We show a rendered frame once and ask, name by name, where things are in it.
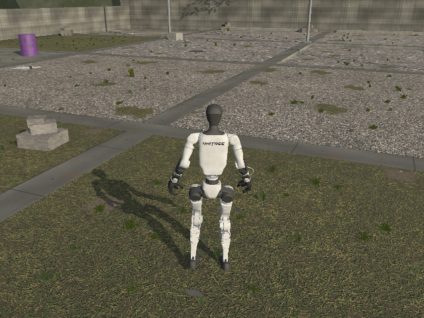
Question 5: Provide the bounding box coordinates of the humanoid robot torso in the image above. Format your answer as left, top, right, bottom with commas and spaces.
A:
198, 129, 229, 199

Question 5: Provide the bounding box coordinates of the robot head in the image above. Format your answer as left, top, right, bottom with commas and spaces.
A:
202, 104, 225, 135

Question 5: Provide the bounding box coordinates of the robot right upper arm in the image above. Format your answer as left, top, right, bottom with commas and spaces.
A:
227, 133, 245, 169

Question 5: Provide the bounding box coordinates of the left robot forearm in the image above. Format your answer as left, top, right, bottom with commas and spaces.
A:
171, 158, 185, 183

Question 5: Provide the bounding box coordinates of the right robot forearm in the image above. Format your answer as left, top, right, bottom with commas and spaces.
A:
239, 159, 250, 182

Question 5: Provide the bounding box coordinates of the robot left upper arm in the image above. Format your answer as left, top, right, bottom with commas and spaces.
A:
179, 132, 200, 169

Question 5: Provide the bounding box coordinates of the robot left hand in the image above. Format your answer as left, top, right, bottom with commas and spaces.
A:
168, 179, 183, 195

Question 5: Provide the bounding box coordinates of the robot right hand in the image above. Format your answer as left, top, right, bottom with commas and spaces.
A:
237, 179, 252, 193

